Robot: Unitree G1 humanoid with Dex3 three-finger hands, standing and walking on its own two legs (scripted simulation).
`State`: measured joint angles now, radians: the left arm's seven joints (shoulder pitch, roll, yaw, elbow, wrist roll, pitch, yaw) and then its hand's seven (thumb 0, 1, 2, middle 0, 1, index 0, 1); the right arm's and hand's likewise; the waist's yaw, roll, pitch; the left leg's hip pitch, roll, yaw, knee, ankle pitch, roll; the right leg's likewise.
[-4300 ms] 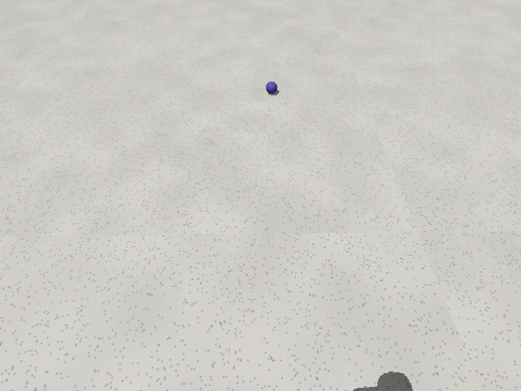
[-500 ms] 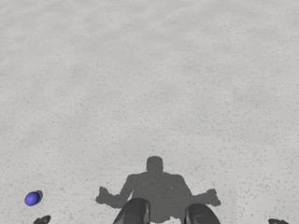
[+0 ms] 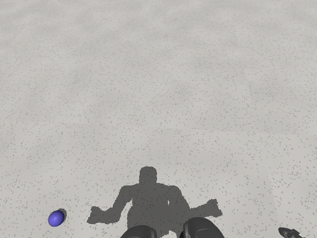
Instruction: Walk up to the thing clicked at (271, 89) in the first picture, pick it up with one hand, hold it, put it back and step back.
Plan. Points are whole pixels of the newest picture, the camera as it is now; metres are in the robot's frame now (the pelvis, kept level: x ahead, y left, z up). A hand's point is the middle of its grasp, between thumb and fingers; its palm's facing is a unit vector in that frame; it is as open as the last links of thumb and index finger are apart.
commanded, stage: walk up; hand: left
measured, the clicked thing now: (56, 218) +0.31 +0.62 -0.69
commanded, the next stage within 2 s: none
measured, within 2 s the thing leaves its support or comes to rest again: neither
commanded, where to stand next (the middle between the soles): -0.11 +0.48 m, yaw -12 degrees
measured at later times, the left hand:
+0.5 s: hand out of the picture +0.00 +0.58 -0.13, palm faces -0.05 -0.79 -0.62, open 7.4 cm
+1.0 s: hand out of the picture -0.08 +0.79 -0.12, palm faces -0.07 -0.77 -0.63, open 7.4 cm
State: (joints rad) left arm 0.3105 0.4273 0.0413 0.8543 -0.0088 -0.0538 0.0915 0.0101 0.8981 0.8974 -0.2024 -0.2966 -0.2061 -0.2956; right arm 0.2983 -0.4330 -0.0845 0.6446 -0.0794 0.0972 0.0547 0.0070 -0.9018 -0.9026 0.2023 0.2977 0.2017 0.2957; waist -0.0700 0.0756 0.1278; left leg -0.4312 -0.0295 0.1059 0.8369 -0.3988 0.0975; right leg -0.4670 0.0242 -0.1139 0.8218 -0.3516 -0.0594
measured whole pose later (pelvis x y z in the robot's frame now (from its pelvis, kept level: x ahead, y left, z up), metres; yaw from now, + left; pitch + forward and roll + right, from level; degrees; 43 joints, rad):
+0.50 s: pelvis -0.08 +0.24 -0.01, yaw -2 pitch -2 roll -2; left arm 0.26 0.52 0.09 0.90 0.00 -0.02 0.12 0.01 0.90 0.90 -0.20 -0.30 -0.21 -0.30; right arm 0.24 -0.43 -0.09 0.68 -0.07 0.09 0.05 0.01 -0.91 -0.90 0.20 0.30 0.20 0.30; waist -0.04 0.05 0.15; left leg -0.45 0.04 0.00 0.96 -0.47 0.01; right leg -0.67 0.01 0.07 1.22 -0.50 -0.05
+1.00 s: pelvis -0.18 +0.46 -0.03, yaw -4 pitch -2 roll +0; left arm 0.27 0.48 0.08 0.80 0.04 -0.04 0.10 0.01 0.89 0.90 -0.21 -0.30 -0.21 -0.30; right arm 0.22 -0.50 -0.15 0.69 -0.06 0.12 0.08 0.01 -0.91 -0.90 0.20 0.30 0.20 0.30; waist 0.00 0.08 0.15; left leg -0.39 0.08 -0.07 0.97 -0.57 -0.04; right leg -0.60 -0.20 0.09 0.87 -0.25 0.02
